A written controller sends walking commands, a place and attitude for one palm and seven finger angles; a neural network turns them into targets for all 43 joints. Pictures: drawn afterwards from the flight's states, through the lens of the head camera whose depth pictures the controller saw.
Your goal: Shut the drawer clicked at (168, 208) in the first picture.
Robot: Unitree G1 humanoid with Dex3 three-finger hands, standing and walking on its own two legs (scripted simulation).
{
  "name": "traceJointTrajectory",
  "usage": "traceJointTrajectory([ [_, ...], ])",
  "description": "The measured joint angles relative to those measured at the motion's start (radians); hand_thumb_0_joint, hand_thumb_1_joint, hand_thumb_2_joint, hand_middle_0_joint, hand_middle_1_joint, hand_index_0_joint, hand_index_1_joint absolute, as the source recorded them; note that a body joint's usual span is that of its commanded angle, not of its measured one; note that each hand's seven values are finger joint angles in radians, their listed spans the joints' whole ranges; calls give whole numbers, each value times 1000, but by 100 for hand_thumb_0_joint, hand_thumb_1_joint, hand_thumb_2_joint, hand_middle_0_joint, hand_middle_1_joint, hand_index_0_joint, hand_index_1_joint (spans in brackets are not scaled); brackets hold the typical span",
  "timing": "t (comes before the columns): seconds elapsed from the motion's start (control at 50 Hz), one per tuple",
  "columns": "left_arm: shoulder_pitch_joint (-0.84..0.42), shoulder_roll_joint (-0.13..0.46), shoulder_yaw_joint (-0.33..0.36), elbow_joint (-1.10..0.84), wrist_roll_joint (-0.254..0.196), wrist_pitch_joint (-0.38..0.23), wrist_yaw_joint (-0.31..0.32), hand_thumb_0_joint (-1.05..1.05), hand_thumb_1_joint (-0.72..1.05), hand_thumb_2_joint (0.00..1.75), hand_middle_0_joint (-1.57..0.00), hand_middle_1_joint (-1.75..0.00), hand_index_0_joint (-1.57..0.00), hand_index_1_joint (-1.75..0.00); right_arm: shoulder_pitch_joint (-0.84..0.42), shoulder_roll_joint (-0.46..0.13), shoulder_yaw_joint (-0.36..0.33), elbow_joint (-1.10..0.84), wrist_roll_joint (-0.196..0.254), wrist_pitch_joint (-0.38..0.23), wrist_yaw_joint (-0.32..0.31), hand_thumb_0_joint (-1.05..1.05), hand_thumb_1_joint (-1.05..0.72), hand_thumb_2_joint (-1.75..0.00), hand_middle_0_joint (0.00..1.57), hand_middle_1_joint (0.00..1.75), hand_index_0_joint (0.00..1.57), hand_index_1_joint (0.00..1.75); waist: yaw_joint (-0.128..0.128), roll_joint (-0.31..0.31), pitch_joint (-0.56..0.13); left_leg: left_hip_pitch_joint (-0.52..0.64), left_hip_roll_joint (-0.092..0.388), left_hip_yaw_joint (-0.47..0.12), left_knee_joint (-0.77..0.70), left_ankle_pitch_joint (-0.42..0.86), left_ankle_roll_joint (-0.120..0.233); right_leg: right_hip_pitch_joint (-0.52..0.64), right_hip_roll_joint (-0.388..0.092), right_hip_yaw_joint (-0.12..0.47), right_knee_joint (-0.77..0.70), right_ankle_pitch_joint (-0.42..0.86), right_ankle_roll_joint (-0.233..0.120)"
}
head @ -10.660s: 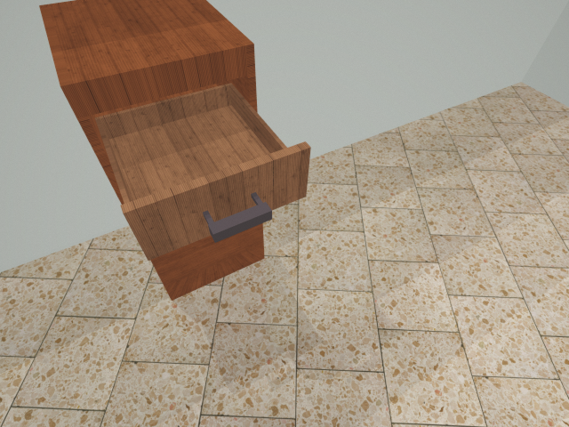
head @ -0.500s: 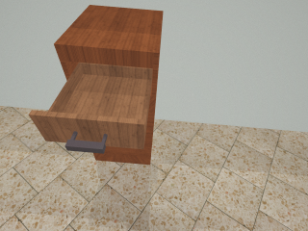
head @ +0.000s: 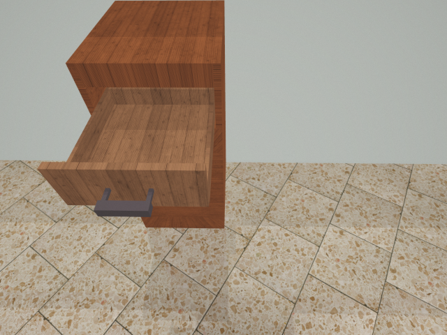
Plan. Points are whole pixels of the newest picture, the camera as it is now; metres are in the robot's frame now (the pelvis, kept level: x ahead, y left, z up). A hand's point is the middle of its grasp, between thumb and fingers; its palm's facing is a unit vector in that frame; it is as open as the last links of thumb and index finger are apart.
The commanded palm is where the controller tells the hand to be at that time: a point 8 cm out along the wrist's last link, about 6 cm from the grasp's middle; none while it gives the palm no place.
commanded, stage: look again from close up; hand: left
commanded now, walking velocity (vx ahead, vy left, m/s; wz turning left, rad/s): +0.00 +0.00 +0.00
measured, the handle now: (126, 200) +0.38 +0.24 -0.02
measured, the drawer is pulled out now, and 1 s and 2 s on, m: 0.29 0.29 0.29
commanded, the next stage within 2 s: shuffle to correct the standing spot in 0.38 s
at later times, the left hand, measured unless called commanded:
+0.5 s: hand out of the picture -0.01 +0.12 -0.17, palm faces +0.00 -0.98 -0.20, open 7.4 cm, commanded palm none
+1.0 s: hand out of the picture +0.09 +0.16 -0.18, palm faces +0.03 -0.97 -0.23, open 7.4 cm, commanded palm none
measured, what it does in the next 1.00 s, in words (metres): lifts its right foot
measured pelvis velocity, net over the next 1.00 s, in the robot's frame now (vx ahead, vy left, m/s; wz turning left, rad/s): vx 0.07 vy -0.02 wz -0.02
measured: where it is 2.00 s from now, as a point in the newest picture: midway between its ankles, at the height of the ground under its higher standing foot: outside the picture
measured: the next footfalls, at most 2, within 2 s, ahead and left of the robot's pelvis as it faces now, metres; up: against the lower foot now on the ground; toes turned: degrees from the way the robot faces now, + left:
left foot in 1.28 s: +0.23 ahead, +0.17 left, +0.00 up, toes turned +5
right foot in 1.58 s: +0.14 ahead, -0.07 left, +0.00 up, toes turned -4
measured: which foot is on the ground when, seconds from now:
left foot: down 0.00-0.98, up 1.00-1.00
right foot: down 0.00-1.00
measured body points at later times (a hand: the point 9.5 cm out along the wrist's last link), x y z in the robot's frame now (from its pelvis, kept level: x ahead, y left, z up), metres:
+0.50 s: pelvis +0.00 -0.04 +0.00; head +0.02 -0.06 +0.45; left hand +0.00 +0.17 -0.15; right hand +0.00 -0.27 -0.16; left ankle -0.01 +0.10 -0.74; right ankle -0.01 -0.15 -0.74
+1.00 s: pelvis +0.07 -0.02 -0.02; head +0.11 -0.04 +0.43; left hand +0.09 +0.21 -0.16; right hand +0.03 -0.23 -0.18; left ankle -0.01 +0.09 -0.73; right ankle +0.03 -0.11 -0.74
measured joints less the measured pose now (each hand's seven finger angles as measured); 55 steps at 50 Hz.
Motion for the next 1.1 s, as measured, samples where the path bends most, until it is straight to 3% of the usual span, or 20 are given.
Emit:
traceJointTrajectory([
  [0.16,31,-8,-4,2,-3,8,-10,1,91,90,-20,-30,-20,-29,-10,-23,3,-15,-1,11,0,2,-92,-89,20,30,20,30,6,24,-24,9,2,6,4,-1,-10,-13,2,8,43,-20,-6],
  [0.56,18,-7,1,7,-4,-4,-20,1,92,90,-20,-30,-20,-29,-50,-24,2,28,2,12,-3,1,-91,-89,20,30,20,30,14,-16,-8,23,57,-13,-51,27,-67,-6,58,-14,6,-10,-62],
  [0.72,47,-14,23,-14,5,-2,-28,1,91,90,-20,-30,-20,-29,-17,-30,-8,28,-5,27,7,1,-91,-89,20,30,20,30,24,-6,-28,-10,69,-28,51,-55,-33,6,69,-32,28,-55,-62],
  [0.8,62,-4,38,-17,7,3,-28,1,91,90,-20,-30,-20,-29,-4,-20,-8,22,-5,8,5,1,-91,-89,20,30,20,30,31,-43,-27,16,44,-8,35,-71,-53,5,40,-14,60,-91,-45],
  [0.9,51,8,45,-17,10,19,-27,1,91,90,-20,-30,-20,-29,12,-11,-7,1,-10,-13,-5,1,-91,-89,20,30,20,30,30,-46,-15,41,29,31,50,-116,-25,-60,25,-31,228,-235,-75],
  [0.94,31,11,49,-25,8,17,-29,1,91,90,-20,-30,-20,-29,19,-6,-4,-4,-11,-13,-8,1,-91,-89,20,30,20,30,20,-35,-2,52,25,36,52,-128,-25,-73,30,-57,225,-231,-83],
  [0.98,11,14,56,-43,9,-1,-32,1,91,90,-20,-30,-19,-29,30,-2,-2,-3,-5,-7,-7,1,-91,-89,20,30,20,30,16,-26,8,35,18,33,106,-151,-25,-63,29,-71,168,-92,-89],
  [1.06,-2,-3,58,-66,6,-43,-21,1,91,90,-20,-30,-20,-29,18,-11,-12,21,-1,28,-1,1,-91,-89,20,30,20,30,29,6,4,-120,4,-7,472,-245,-29,-7,13,-102,145,-158,-73],
  [1.1,11,-10,57,-72,9,-45,-12,0,91,90,-20,-30,-20,-29,-13,-18,-18,14,-3,43,8,1,-91,-89,20,30,20,30,39,1,1,-195,9,-5,555,-235,-35,28,2,-101,91,-142,-56],
])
